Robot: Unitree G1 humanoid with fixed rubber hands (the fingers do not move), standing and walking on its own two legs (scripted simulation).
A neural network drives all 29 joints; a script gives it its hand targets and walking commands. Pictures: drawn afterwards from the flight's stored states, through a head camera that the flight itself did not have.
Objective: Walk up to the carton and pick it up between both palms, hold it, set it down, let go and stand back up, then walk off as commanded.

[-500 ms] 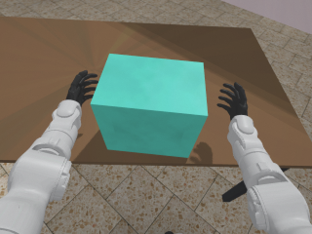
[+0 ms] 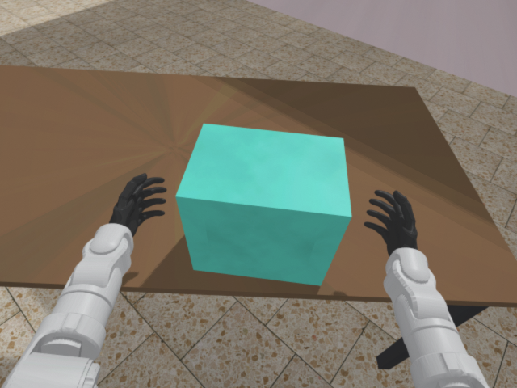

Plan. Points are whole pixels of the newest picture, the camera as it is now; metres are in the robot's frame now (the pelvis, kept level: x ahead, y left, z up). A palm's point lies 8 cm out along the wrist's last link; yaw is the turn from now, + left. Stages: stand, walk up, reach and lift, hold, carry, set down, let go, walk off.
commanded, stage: set down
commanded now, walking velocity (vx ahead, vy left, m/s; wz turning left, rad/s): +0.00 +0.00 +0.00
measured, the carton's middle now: (264, 207) +0.42 -0.01 +0.03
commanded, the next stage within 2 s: none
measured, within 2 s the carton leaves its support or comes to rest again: neither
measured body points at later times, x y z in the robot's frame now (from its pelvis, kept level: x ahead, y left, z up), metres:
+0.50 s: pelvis +0.00 +0.01 +0.00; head -0.01 +0.01 +0.45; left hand +0.28 +0.23 +0.05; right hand +0.25 -0.23 +0.06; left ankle -0.01 +0.12 -0.74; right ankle +0.03 -0.12 -0.74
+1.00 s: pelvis +0.00 +0.00 +0.00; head +0.01 +0.01 +0.45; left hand +0.20 +0.24 +0.04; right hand +0.19 -0.22 +0.06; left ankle -0.01 +0.12 -0.74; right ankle +0.02 -0.12 -0.74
